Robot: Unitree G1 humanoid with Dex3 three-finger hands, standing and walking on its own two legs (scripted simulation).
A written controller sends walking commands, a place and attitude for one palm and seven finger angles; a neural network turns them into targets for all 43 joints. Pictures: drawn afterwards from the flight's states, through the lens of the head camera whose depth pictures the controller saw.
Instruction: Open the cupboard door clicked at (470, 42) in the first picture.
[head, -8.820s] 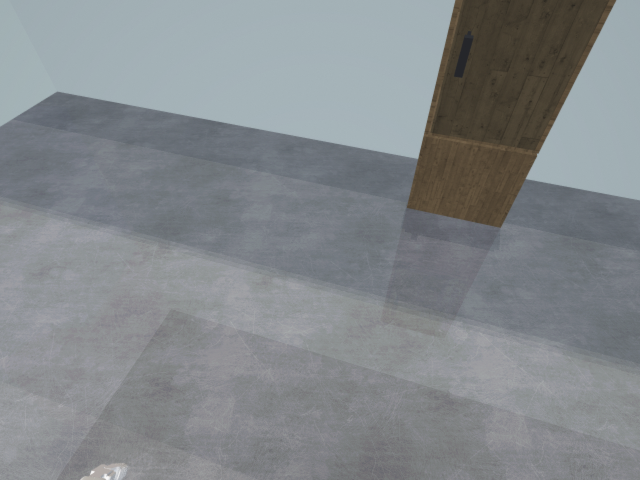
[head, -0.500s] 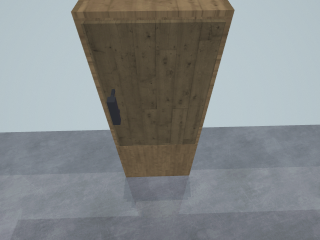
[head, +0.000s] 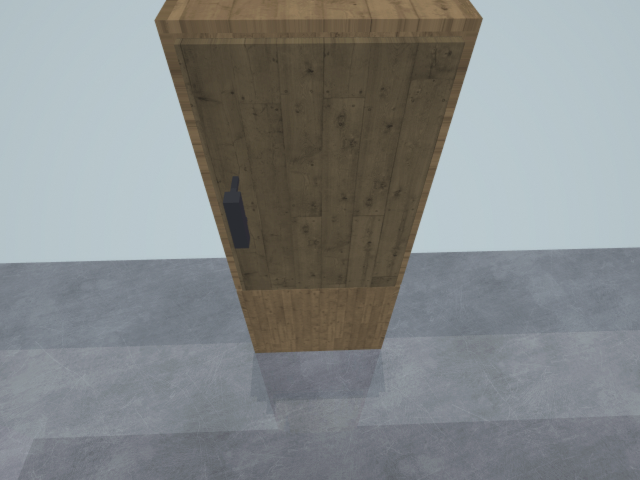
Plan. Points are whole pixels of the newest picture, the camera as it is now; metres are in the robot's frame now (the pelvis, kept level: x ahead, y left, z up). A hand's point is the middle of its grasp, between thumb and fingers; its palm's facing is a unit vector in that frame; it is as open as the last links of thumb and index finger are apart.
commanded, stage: raise the hand with hooked fingers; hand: left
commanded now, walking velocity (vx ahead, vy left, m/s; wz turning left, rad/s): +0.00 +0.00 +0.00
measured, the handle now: (238, 212) +0.54 +0.18 -0.03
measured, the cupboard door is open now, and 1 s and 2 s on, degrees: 0 0 0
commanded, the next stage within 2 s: none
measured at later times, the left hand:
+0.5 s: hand out of the picture +0.13 +0.20 -0.07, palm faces +0.19 -0.98 -0.03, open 8.9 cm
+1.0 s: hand (139, 428) +0.18 +0.24 -0.05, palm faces +0.09 -1.00 -0.04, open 11.9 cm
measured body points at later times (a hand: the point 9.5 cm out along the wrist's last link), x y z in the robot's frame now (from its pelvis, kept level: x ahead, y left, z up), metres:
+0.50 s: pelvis -0.05 -0.04 -0.10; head +0.01 -0.03 +0.34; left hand +0.11 +0.25 -0.07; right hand +0.21 -0.28 -0.14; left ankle +0.01 +0.11 -0.73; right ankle -0.05 -0.13 -0.73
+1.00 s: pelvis -0.06 -0.01 -0.09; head +0.01 +0.00 +0.36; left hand +0.17 +0.29 -0.04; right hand +0.08 -0.27 -0.18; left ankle +0.01 +0.11 -0.73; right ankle -0.05 -0.13 -0.73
